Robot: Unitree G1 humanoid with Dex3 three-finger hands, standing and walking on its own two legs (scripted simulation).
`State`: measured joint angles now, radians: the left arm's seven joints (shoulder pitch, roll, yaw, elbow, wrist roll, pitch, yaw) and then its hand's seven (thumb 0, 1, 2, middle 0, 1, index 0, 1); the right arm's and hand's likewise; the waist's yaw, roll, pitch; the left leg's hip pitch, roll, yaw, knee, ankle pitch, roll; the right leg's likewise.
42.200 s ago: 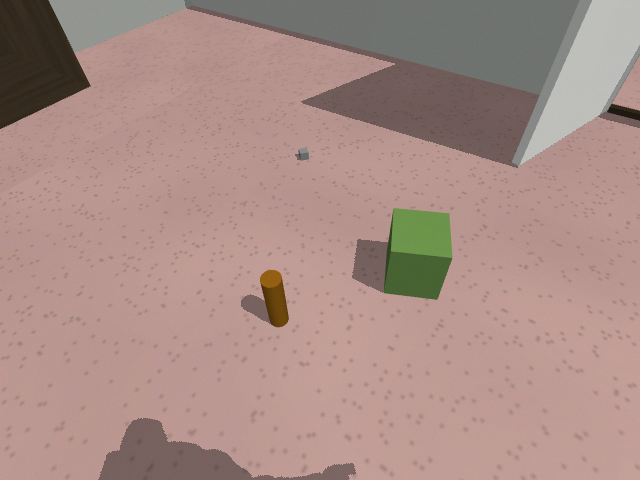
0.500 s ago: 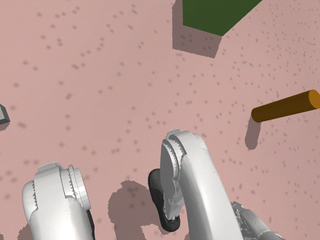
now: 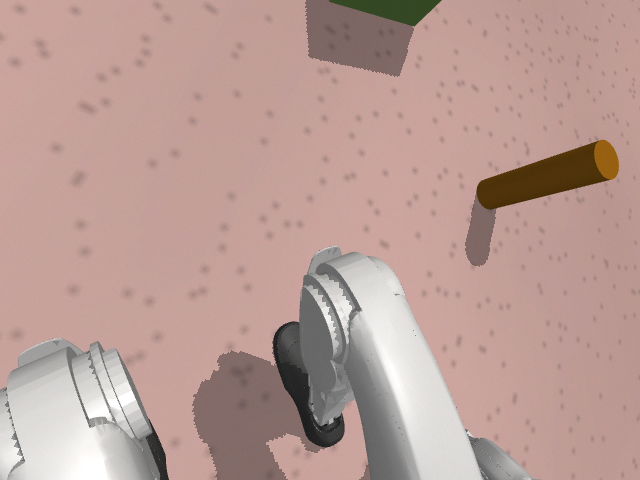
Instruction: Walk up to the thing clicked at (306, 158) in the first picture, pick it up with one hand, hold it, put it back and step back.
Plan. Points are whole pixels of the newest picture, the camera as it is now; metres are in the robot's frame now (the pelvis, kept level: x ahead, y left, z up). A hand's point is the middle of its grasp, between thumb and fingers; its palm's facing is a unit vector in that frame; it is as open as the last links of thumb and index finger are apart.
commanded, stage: rest palm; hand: left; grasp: from above
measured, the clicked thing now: out of the picture +0.45 +0.34 -0.28
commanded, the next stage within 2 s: close in 0.64 s
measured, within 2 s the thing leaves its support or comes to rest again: neither
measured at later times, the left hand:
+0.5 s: hand out of the picture +0.43 +0.34 -0.25, palm faces -0.45 -0.17 -0.88, open 13.6 cm
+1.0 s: hand out of the picture +0.44 +0.33 -0.25, palm faces -0.43 -0.15 -0.89, open 12.3 cm
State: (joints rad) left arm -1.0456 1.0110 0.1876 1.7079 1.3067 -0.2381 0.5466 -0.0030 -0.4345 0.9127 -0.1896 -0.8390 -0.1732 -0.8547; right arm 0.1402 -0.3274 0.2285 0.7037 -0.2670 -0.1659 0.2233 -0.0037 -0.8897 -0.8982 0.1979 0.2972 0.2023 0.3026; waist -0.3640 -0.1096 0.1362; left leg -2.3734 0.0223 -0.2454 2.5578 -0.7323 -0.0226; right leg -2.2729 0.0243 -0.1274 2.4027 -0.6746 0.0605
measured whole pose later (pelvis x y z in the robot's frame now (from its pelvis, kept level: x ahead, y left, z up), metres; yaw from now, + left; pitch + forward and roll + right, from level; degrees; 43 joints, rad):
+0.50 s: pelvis +0.00 +0.00 +0.00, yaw -1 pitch +28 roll -14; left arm -1.08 1.03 0.17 1.79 1.30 -0.20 0.62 0.00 -0.40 0.87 -0.21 -0.85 -0.20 -0.85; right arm 0.08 -0.34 0.27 0.69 -0.28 -0.25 0.28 -0.01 -0.90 -0.90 0.20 0.30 0.20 0.30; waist -0.38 -0.13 0.17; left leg -2.37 0.02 -0.26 2.58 -0.72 -0.01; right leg -2.26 0.03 -0.14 2.41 -0.66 0.07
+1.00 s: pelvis -0.01 +0.01 +0.00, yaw -2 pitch +27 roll -14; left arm -1.08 1.05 0.16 1.80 1.29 -0.20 0.66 0.00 -0.19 0.72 -0.34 -0.75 -0.35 -0.74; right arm 0.07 -0.37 0.29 0.67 -0.29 -0.28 0.28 0.00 -0.89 -0.90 0.20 0.30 0.20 0.30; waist -0.39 -0.15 0.20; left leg -2.35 0.03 -0.28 2.58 -0.73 -0.01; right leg -2.23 0.04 -0.15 2.39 -0.65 0.07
